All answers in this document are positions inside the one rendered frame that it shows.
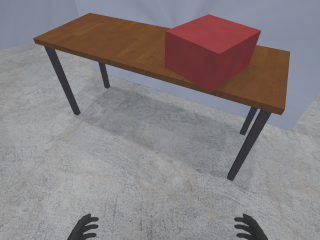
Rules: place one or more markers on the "table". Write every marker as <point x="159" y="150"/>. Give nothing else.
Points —
<point x="140" y="48"/>

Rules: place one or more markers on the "robot right hand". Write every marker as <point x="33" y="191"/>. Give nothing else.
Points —
<point x="253" y="228"/>

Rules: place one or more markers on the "carton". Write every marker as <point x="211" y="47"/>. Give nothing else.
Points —
<point x="209" y="50"/>

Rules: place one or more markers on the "robot left hand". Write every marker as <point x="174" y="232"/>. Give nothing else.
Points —
<point x="80" y="228"/>

